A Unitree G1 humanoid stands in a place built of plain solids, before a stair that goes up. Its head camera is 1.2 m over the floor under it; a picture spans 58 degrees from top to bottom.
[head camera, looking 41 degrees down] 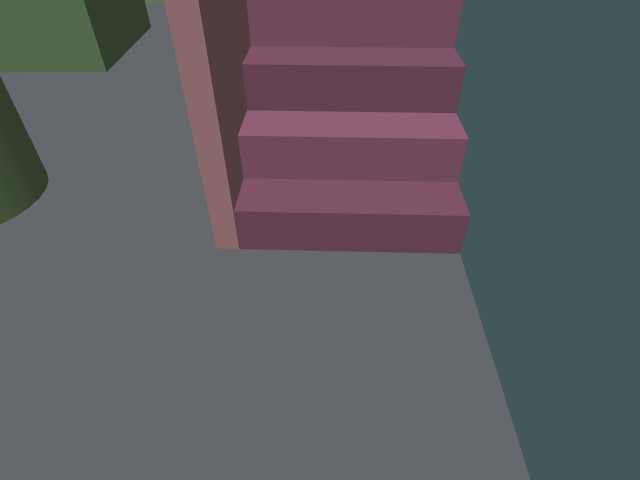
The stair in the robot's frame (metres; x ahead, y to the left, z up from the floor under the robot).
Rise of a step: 0.20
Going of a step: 0.23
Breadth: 0.90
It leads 2 degrees to the right of straight ahead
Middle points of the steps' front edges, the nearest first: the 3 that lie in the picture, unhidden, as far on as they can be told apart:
1.31 -0.12 0.20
1.54 -0.13 0.39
1.77 -0.13 0.59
